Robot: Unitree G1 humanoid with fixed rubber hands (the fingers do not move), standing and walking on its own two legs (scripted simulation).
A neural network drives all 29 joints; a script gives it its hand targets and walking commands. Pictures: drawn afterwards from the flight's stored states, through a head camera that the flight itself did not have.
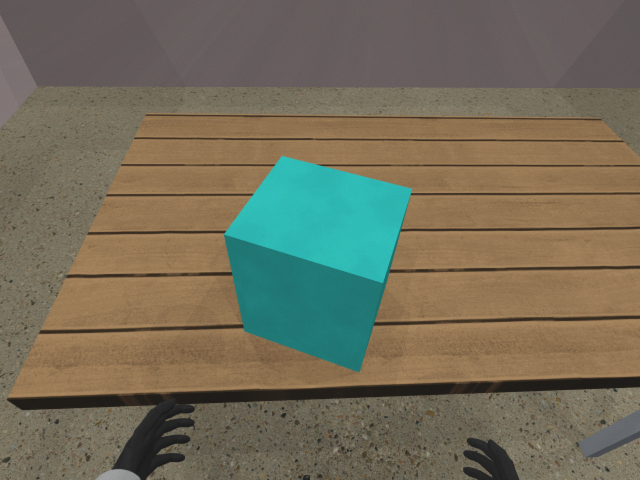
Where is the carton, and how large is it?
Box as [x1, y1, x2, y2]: [224, 156, 411, 371]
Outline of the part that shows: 281,156 224,233 244,330 359,371 385,286 411,189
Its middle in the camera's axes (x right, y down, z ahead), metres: +0.00 +0.04 +0.59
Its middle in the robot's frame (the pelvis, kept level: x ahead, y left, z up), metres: +0.42 +0.00 +0.01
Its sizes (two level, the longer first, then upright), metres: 0.197 0.173 0.233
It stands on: a table, 0.67 m high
